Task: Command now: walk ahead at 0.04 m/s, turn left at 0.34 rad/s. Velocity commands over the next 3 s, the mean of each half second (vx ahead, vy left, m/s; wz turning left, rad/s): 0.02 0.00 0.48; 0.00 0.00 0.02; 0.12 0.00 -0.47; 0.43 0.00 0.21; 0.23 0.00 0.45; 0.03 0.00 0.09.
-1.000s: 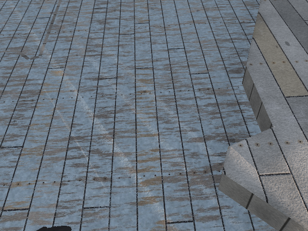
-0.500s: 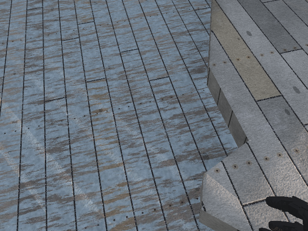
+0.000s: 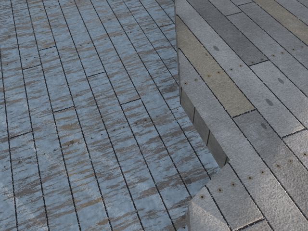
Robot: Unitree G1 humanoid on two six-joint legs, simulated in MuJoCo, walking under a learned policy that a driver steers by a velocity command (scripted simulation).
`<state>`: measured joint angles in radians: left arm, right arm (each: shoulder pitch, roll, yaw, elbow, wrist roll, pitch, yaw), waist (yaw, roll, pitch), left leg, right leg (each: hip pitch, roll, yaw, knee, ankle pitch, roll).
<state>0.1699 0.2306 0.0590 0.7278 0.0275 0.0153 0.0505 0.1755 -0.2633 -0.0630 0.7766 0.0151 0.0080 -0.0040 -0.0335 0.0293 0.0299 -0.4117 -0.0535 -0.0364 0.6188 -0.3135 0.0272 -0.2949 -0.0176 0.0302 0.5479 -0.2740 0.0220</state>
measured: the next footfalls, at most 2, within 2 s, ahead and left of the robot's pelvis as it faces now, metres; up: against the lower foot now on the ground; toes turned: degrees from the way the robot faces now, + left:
left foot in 0.22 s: +0.05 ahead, +0.14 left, +0.00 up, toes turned +9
right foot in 0.72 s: +0.12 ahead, -0.08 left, +0.00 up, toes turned +23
